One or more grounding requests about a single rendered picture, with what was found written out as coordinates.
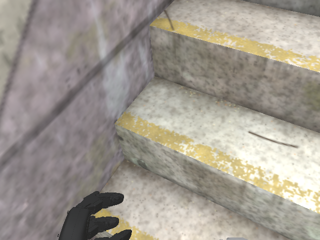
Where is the robot left hand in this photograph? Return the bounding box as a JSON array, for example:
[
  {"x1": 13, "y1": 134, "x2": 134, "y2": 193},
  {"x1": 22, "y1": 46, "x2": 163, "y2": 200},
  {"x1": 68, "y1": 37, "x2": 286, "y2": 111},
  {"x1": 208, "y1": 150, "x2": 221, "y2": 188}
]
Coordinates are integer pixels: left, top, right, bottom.
[{"x1": 57, "y1": 191, "x2": 132, "y2": 240}]

